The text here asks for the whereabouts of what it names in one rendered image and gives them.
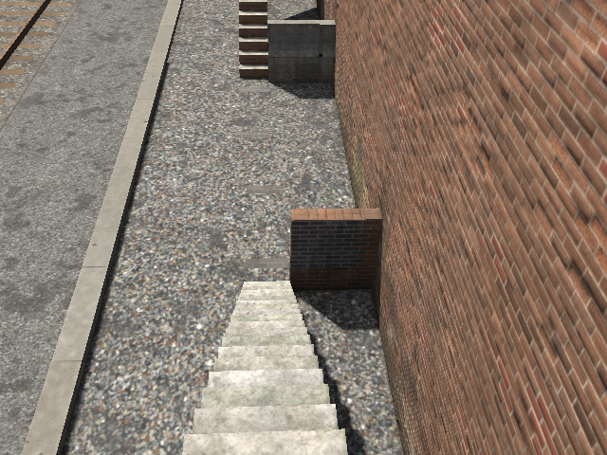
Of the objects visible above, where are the stairs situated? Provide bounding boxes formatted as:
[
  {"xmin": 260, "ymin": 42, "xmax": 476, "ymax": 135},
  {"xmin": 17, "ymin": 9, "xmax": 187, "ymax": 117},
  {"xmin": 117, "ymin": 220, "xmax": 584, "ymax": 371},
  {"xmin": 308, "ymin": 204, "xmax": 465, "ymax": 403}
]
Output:
[
  {"xmin": 182, "ymin": 281, "xmax": 348, "ymax": 455},
  {"xmin": 239, "ymin": 0, "xmax": 268, "ymax": 78}
]

